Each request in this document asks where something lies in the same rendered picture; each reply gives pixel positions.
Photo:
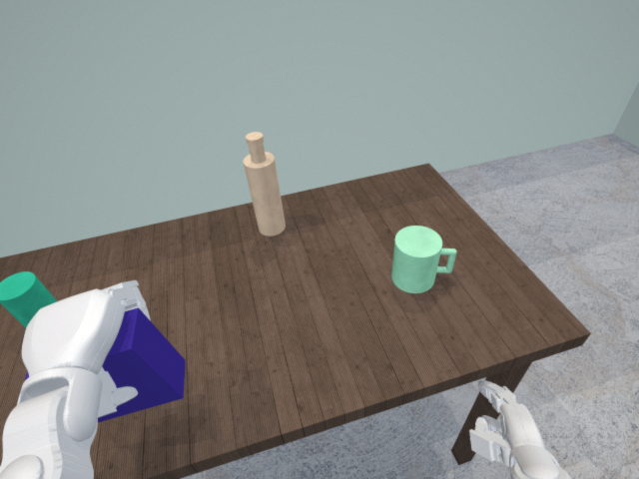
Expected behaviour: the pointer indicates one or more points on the sponge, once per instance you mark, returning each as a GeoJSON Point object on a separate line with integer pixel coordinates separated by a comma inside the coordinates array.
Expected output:
{"type": "Point", "coordinates": [142, 357]}

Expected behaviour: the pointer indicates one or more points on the table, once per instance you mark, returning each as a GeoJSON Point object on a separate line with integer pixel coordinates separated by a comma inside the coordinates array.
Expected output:
{"type": "Point", "coordinates": [288, 336]}

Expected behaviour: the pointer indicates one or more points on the robot left hand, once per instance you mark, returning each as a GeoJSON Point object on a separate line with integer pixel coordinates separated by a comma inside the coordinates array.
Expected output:
{"type": "Point", "coordinates": [79, 331]}

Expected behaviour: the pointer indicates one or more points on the right robot forearm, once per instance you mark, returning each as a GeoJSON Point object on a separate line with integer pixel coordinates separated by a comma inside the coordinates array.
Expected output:
{"type": "Point", "coordinates": [534, 462]}

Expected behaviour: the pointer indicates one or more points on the left robot forearm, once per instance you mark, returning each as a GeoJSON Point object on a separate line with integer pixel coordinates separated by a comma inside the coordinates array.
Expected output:
{"type": "Point", "coordinates": [48, 435]}

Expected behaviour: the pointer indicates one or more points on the robot right hand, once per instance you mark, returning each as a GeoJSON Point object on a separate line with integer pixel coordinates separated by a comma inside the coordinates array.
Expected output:
{"type": "Point", "coordinates": [494, 439]}

